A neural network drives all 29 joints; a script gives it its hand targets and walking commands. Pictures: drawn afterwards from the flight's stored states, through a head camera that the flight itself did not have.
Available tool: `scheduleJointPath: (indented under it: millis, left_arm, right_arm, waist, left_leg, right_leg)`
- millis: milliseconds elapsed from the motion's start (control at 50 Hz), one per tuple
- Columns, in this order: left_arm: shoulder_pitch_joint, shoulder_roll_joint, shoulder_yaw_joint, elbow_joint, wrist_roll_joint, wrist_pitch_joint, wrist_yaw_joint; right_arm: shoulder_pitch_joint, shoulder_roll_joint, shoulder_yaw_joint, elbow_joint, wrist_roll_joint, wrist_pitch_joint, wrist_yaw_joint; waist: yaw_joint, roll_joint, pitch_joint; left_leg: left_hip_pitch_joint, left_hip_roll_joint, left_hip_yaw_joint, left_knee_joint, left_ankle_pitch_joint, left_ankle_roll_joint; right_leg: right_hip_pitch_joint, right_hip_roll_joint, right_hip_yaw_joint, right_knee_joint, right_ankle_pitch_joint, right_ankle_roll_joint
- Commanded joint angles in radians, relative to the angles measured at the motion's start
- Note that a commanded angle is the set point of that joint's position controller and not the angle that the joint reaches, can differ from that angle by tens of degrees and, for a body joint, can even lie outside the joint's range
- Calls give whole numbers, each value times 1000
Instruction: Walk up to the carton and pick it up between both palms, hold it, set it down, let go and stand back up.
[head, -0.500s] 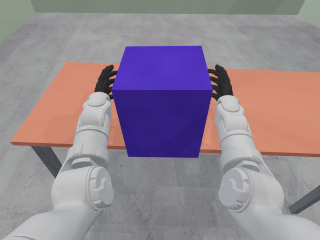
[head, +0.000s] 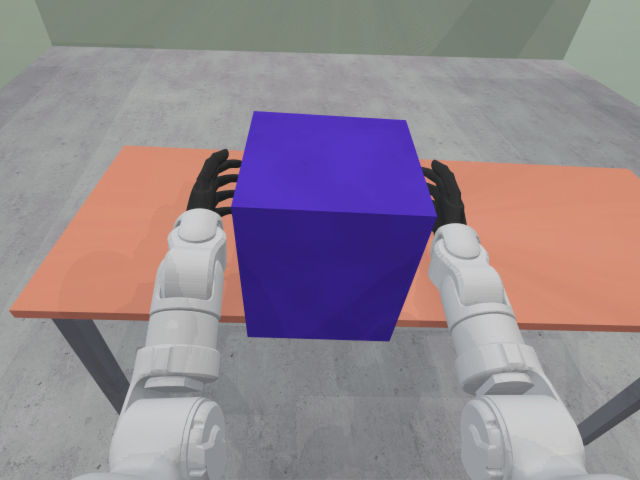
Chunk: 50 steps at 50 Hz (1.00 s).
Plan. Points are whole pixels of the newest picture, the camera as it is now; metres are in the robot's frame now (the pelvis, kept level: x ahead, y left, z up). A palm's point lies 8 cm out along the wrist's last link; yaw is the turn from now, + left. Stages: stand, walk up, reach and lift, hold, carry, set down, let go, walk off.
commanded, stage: reach and lift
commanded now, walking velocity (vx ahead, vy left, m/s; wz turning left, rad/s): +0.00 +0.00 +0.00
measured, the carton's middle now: (324, 231) +0.42 -0.02 +0.11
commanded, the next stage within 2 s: hold in 1.12 s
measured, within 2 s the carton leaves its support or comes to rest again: neither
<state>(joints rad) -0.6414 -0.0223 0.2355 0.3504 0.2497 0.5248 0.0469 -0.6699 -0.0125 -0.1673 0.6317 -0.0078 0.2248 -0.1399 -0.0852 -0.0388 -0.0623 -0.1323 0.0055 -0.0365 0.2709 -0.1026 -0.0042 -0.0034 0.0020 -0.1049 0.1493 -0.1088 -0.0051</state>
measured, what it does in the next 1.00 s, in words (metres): stands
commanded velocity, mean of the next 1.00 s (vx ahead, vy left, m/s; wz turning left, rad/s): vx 0.00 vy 0.00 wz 0.00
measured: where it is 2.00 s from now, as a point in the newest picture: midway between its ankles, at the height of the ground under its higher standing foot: outside the picture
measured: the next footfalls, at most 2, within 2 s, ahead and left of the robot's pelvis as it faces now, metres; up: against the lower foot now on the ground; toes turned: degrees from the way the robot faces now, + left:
none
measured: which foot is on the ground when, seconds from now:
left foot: down 0.00-1.00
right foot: down 0.00-1.00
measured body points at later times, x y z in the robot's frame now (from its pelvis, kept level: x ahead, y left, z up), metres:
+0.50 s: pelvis -0.02 -0.01 +0.00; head -0.06 +0.02 +0.45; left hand +0.38 +0.13 +0.20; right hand +0.37 -0.17 +0.20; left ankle +0.03 +0.12 -0.75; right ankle -0.02 -0.11 -0.75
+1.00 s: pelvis -0.02 +0.00 +0.00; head -0.05 +0.02 +0.45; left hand +0.37 +0.14 +0.22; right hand +0.37 -0.16 +0.22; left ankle +0.03 +0.12 -0.75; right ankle -0.02 -0.11 -0.75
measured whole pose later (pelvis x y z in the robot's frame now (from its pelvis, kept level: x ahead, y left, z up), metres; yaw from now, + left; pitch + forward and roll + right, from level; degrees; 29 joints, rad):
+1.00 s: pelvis -0.02 +0.00 +0.00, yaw +0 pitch -6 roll -1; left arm -0.70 -0.02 0.29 0.07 0.34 0.82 -0.03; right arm -0.75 -0.03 -0.10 0.43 0.14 0.45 -0.21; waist -0.10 -0.05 0.03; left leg -0.07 0.01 -0.03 0.28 -0.09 -0.01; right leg 0.04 0.01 -0.10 0.17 -0.11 -0.01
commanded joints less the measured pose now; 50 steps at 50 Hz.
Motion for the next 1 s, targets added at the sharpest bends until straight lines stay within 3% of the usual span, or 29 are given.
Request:
scheduleJointPath:
  millis: [0, 100, 120, 180, 300, 360, 420, 560, 600, 700, 780, 900, 980]
  left_arm:
    - [-672, -432, -361, -195, -122, -26, -148]
    - [-763, -399, -293, -145, -108, -9, -161]
    - [-743, -413, -314, -199, -114, -8, -158]
    - [-744, -405, -295, -178, -100, -4, -165]
    - [-744, -378, -269, -180, -85, 32, -191]
    - [-749, -379, -291, -235, -90, 50, -197]
    - [-747, -385, -298, -265, -87, 67, -197]
    - [-758, -382, -301, -300, -91, 105, -200]
    - [-757, -392, -331, -346, -102, 117, -196]
    - [-757, -363, -302, -339, -84, 147, -206]
    - [-740, -381, -329, -393, -96, 171, -211]
    - [-717, -384, -356, -461, -97, 209, -215]
    - [-712, -367, -349, -471, -96, 232, -222]
  right_arm:
    - [-690, 303, 256, -216, 63, -30, 108]
    - [-778, 294, 197, -183, 40, -12, 110]
    - [-760, 310, 209, -208, 52, -17, 106]
    - [-750, 314, 205, -202, 45, -7, 98]
    - [-753, 310, 214, -236, 52, 28, 72]
    - [-759, 320, 247, -277, 83, 43, 57]
    - [-752, 316, 252, -301, 95, 58, 50]
    - [-771, 324, 269, -341, 120, 85, 38]
    - [-775, 326, 291, -371, 141, 90, 31]
    - [-756, 302, 267, -342, 138, 124, 23]
    - [-752, 297, 295, -403, 173, 139, 10]
    - [-731, 267, 306, -435, 205, 167, 0]
    - [-728, 259, 312, -455, 225, 186, -10]
  waist:
    - [2, 100, -392]
    - [1, 72, -353]
    - [-5, 75, -407]
    - [-8, 71, -439]
    - [-16, 51, -396]
    - [-19, 43, -423]
    - [-15, 71, -396]
    - [-8, 52, -384]
    - [-10, 62, -415]
    - [-12, 49, -356]
    - [-22, 66, -407]
    - [-31, 85, -391]
    - [-30, 67, -371]
  left_leg:
    - [205, -14, 12, 12, 229, -48]
    - [155, -21, 30, -10, 81, -21]
    - [175, -20, 34, -1, 130, -20]
    - [185, -26, 34, 5, 164, -15]
    - [160, -40, 33, 1, 145, -2]
    - [166, -44, 40, -5, 138, 5]
    - [164, -46, 42, -3, 135, -1]
    - [158, -47, 53, -9, 70, 6]
    - [174, -43, 56, -3, 117, 3]
    - [174, -46, 59, -12, 70, 0]
    - [224, -45, 48, 8, 178, -12]
    - [252, -42, 45, 17, 211, -35]
    - [254, -44, 45, 13, 205, -33]
  right_leg:
    - [49, 61, -16, 28, 165, 12]
    - [29, 55, -19, 30, 65, 21]
    - [45, 59, -10, 39, 111, 21]
    - [66, 58, -8, 42, 160, 25]
    - [96, 50, -7, 38, 181, 36]
    - [106, 49, -4, 45, 183, 40]
    - [94, 53, -9, 45, 163, 37]
    - [79, 47, -13, 43, 101, 40]
    - [83, 52, -7, 48, 138, 40]
    - [78, 47, -16, 38, 96, 44]
    - [96, 52, -14, 40, 188, 42]
    - [80, 55, -17, 25, 182, 32]
    - [92, 54, -23, 21, 183, 38]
